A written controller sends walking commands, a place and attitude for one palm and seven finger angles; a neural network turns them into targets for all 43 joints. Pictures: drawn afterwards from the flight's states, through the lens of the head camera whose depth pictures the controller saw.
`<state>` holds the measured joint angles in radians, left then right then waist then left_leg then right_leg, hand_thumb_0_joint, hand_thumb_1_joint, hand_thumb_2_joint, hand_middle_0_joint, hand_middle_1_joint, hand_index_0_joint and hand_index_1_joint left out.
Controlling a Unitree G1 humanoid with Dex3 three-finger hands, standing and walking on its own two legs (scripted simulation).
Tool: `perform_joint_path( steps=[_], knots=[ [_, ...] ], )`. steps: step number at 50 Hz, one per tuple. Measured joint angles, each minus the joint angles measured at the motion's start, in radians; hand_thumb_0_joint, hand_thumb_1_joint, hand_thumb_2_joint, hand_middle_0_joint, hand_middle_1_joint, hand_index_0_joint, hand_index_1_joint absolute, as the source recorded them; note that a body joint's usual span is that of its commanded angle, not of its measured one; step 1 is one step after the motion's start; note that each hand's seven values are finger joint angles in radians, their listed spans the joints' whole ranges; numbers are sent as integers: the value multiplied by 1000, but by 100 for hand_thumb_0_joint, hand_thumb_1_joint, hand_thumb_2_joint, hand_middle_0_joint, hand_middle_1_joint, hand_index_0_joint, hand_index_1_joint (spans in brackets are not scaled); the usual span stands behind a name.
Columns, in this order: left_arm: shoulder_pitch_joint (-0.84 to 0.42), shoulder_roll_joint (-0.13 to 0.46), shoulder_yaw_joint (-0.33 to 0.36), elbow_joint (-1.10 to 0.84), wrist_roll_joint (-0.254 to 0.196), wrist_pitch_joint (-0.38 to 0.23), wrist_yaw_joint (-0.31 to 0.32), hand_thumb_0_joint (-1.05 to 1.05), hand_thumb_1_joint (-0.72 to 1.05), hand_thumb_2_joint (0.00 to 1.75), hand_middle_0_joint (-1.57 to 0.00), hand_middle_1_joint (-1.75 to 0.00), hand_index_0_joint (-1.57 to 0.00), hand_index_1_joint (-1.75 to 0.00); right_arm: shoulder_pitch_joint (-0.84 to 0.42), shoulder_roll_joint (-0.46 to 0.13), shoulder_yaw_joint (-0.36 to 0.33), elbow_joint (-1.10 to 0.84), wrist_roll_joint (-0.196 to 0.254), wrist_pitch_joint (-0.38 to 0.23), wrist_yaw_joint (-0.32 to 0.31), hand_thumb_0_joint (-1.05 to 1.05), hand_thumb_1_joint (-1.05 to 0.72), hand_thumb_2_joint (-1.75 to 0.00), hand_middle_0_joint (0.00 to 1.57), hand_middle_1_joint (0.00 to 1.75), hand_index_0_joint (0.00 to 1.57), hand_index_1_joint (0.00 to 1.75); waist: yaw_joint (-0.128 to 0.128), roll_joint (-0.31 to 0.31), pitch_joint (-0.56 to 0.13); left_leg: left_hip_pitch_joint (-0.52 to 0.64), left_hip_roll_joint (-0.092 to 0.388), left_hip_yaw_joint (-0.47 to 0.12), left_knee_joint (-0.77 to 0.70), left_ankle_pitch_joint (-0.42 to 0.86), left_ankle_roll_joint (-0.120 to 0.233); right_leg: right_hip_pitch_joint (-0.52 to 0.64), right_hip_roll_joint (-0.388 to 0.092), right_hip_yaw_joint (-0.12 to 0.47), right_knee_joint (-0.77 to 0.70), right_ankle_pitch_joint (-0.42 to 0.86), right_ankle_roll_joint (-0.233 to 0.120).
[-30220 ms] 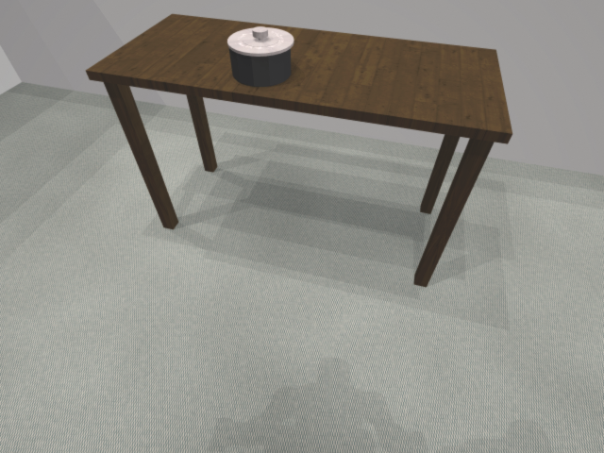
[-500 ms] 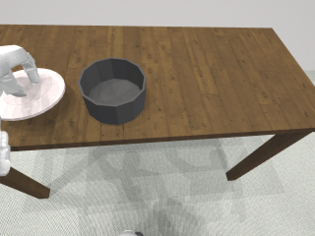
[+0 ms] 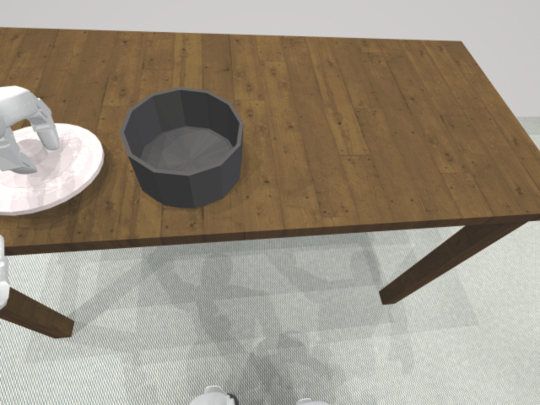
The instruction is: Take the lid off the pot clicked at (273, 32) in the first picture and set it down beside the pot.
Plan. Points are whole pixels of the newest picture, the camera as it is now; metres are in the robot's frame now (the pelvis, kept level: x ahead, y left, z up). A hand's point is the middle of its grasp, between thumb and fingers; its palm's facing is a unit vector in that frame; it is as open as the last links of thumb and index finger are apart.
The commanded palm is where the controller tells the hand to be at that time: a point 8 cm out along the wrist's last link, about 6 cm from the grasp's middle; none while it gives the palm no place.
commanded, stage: lower the lid onto the table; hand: left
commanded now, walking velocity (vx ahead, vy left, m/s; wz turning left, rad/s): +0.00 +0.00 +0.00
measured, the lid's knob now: (28, 152) +0.49 +0.33 +0.05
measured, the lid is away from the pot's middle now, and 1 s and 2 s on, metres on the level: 0.23 0.24 0.24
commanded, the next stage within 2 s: open the fingers wide in 0.16 s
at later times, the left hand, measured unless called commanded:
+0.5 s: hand (13, 162) +0.46 +0.33 +0.07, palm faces -0.40 -0.12 -0.91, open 7.1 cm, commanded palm +0.48 +0.32 +0.13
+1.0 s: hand (14, 165) +0.45 +0.32 +0.08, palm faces -0.40 -0.10 -0.91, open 8.8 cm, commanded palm +0.47 +0.32 +0.13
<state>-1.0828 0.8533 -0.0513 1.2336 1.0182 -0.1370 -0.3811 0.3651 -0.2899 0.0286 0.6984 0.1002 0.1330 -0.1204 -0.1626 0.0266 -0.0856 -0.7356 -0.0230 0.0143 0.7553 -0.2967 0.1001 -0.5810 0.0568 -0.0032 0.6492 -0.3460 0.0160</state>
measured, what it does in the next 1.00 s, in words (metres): stands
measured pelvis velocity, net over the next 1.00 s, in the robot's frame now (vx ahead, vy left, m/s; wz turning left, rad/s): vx -0.01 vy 0.01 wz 0.01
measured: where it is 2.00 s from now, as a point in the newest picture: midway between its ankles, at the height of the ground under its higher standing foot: outside the picture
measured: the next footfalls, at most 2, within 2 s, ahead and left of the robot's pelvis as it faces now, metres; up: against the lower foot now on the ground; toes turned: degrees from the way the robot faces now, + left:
none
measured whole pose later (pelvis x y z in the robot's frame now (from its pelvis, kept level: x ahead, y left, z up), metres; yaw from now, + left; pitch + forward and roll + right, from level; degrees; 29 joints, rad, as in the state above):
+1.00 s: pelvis -0.01 +0.01 +0.00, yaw +1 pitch +14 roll -5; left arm -1.00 0.78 -0.06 1.13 1.01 -0.12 -0.29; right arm 0.34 -0.29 0.02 0.67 0.10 0.19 -0.09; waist -0.13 0.03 -0.08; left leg -0.75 -0.04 0.01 0.78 -0.29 0.11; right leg -0.60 0.04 -0.01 0.70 -0.35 0.01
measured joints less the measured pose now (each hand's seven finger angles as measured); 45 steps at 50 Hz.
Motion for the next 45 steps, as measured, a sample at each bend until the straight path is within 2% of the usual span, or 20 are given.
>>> perform_joint_path(
  steps=[13, 16, 18, 23, 29, 34, 42, 45],
  knots=[
    [-32, 17, -10, 33, 0, 5, 10, 1, 28, 57, -74, -97, -74, -98, 6, 1, 7, 6, 3, 9, -6, 0, -90, -90, 21, 30, 20, 30, -3, 9, -2, -64, 4, 1, 52, -19, 4, -63, 4, -1, 51, -20, 4],
    [65, 14, 54, -73, 6, -14, 20, 1, 28, 57, -74, -97, -74, -98, 21, 7, -12, -15, -8, 30, 10, 0, -90, -90, 21, 30, 20, 30, 1, 12, -11, -62, 5, 8, 50, -22, 2, -65, 4, 6, 52, -21, -1],
    [126, -3, 67, -128, 10, -40, 41, 0, 29, 57, -73, -98, -73, -99, 27, 10, -22, -22, -17, 50, 21, 1, -90, -90, 21, 30, 20, 30, 11, 17, -18, -56, 5, 9, 48, -22, 2, -59, 4, 8, 49, -21, -3],
    [140, -22, 89, -133, 0, -41, 77, 1, 30, 58, -71, -98, -71, -99, 2, 18, -14, -20, -11, 82, 33, 1, -90, -90, 21, 30, 20, 30, 20, 10, -13, -40, 1, 5, 48, -21, 6, -40, 1, 3, 48, -22, 2],
    [128, -40, 36, -116, 10, 10, 104, 0, 31, 60, -68, -98, -68, -99, -24, 18, -18, -36, -8, 78, 43, 1, -90, -90, 21, 30, 20, 30, 32, 13, -5, -33, -5, -5, 40, -8, 6, -30, -3, -8, 41, -14, -6],
    [121, -64, 1, -137, -5, 11, 89, 0, 32, 64, -66, -97, -66, -97, -36, 13, -20, -31, -8, 70, 34, 0, -90, -90, 21, 30, 20, 30, 46, 13, -3, -15, -13, -12, 29, 1, 8, -9, -9, -16, 32, -9, -4],
    [72, -70, -42, -98, -12, 30, 93, 0, 29, 70, -62, -94, -61, -94, -39, 5, -15, -31, -2, 54, 31, 0, -90, -90, 21, 30, 20, 30, 41, 2, -3, -8, -18, -12, 27, 7, 9, -7, -14, -17, 42, -12, -10],
    [79, -79, -32, -112, -10, 25, 89, 0, 26, 71, -59, -92, -59, -92, -34, 0, -18, -30, -5, 56, 33, 0, -90, -90, 21, 30, 20, 30, 42, 8, 2, -10, -18, -10, 26, 10, 9, -10, -15, -15, 43, -10, -12]
  ],
)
